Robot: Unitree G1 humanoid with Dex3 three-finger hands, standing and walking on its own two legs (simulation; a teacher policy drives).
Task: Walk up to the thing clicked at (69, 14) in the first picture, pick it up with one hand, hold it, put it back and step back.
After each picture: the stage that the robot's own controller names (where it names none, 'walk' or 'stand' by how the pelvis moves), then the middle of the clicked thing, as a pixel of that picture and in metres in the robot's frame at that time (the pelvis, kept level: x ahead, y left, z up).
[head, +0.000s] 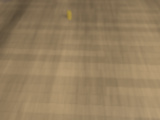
stand; (69, 15) +2.08 +0.18 -0.72
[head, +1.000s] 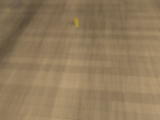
walk; (76, 22) +1.96 +0.24 -0.72
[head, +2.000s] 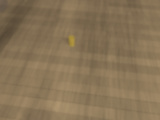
walk; (71, 41) +1.32 +0.20 -0.71
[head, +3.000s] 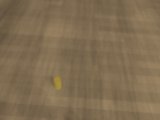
walk; (57, 83) +0.82 +0.19 -0.70
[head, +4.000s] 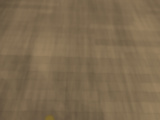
walk; out of the picture +0.45 +0.20 -0.71
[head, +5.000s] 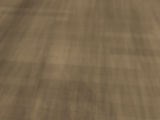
walk; out of the picture +0.38 +0.21 -0.72
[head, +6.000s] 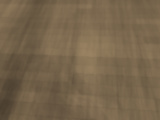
stand; out of the picture +0.31 -0.09 -0.67
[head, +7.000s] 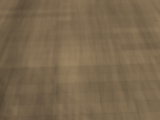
stand; out of the picture +0.33 -0.04 -0.70
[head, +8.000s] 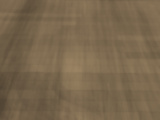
stand; out of the picture +0.28 -0.07 -0.72
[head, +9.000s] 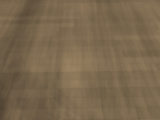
stand; out of the picture +0.33 -0.05 -0.73
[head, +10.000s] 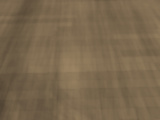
stand; out of the picture +0.31 -0.04 -0.73
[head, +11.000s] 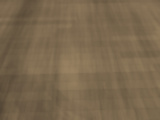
stand; out of the picture +0.31 -0.05 -0.73
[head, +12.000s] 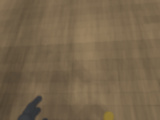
go down; (108, 118) +0.36 -0.04 -0.63
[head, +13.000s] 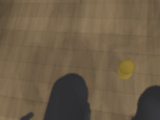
go down; (125, 69) +0.42 -0.07 -0.30
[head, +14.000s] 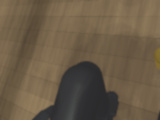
close in; out of the picture +0.43 -0.11 -0.24
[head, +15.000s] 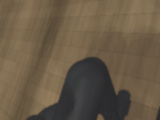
go down; out of the picture +0.43 -0.11 -0.23
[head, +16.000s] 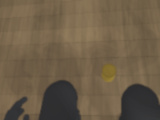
go down; (108, 73) +0.42 -0.05 -0.33
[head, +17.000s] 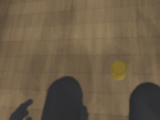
go down; (118, 70) +0.42 -0.07 -0.30
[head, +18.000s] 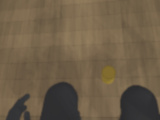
go down; (108, 75) +0.42 -0.05 -0.34
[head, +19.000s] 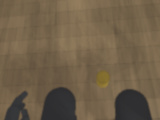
go down; (102, 79) +0.41 -0.04 -0.38
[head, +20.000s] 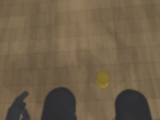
go down; (102, 79) +0.41 -0.04 -0.37
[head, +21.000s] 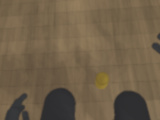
go down; (101, 81) +0.41 -0.04 -0.38
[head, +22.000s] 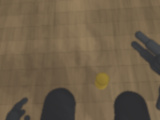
go down; (101, 81) +0.41 -0.04 -0.37
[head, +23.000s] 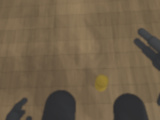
go down; (101, 83) +0.41 -0.04 -0.39
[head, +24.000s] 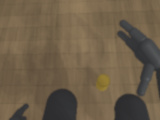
go down; (102, 82) +0.41 -0.04 -0.39
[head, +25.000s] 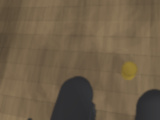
go down; (128, 71) +0.42 -0.06 -0.34
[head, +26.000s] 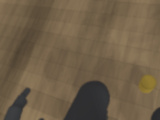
rise first; (146, 84) +0.41 -0.08 -0.37
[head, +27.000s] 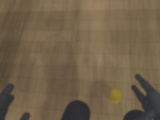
go down; (115, 96) +0.39 -0.05 -0.48
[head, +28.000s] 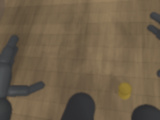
go down; (124, 91) +0.41 -0.04 -0.42
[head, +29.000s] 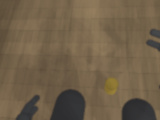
go down; (111, 86) +0.42 -0.04 -0.39
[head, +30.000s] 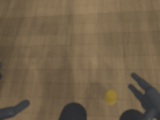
go down; (111, 97) +0.39 -0.04 -0.48
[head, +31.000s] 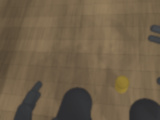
go down; (121, 84) +0.42 -0.05 -0.38
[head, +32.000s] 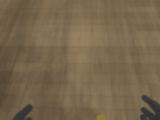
stand; out of the picture +0.37 -0.05 -0.60
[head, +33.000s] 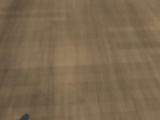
stand; out of the picture +0.33 -0.03 -0.65
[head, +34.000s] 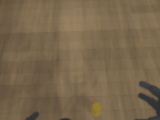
go down; (96, 109) +0.37 -0.04 -0.56
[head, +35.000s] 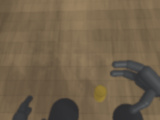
rest palm; (100, 93) +0.41 -0.03 -0.41
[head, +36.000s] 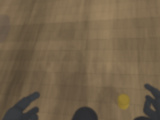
walk; (123, 101) +0.40 -0.04 -0.51
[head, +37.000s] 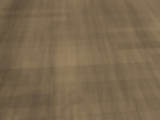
stand; out of the picture +0.34 -0.05 -0.65
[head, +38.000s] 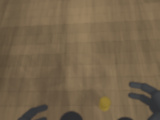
withdraw; (104, 104) +0.38 -0.03 -0.53
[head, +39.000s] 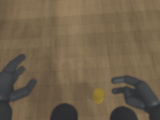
rest palm; (98, 96) +0.41 -0.03 -0.45
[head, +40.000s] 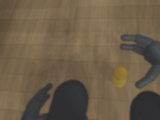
go down; (119, 77) +0.44 -0.05 -0.29
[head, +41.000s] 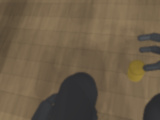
go down; (135, 71) +0.43 -0.05 -0.26
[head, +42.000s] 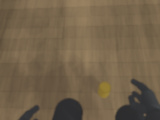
walk; (104, 90) +0.42 -0.03 -0.44
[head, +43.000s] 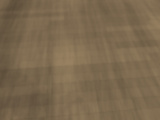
stand; out of the picture +0.34 -0.04 -0.65
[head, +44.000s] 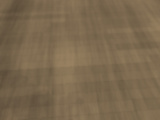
stand; out of the picture +0.35 -0.04 -0.65
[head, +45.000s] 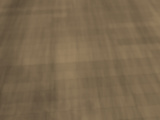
stand; out of the picture +0.35 -0.03 -0.68
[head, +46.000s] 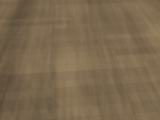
stand; out of the picture +0.37 -0.05 -0.72
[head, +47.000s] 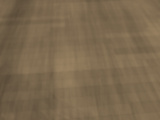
stand; out of the picture +0.35 -0.05 -0.73
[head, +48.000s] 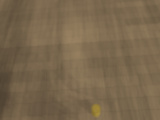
walk; (95, 110) +0.42 -0.03 -0.71
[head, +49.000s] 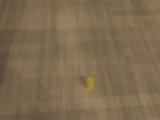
walk; (89, 83) +0.66 -0.09 -0.70
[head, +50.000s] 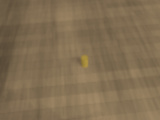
stand; (84, 61) +0.95 +0.02 -0.69
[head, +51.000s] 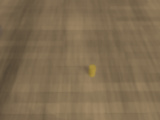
stand; (92, 70) +0.95 -0.08 -0.72
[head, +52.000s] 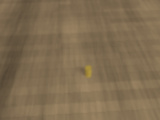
stand; (88, 71) +0.98 -0.05 -0.72
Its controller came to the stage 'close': yes
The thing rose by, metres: 0.00
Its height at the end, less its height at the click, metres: +0.00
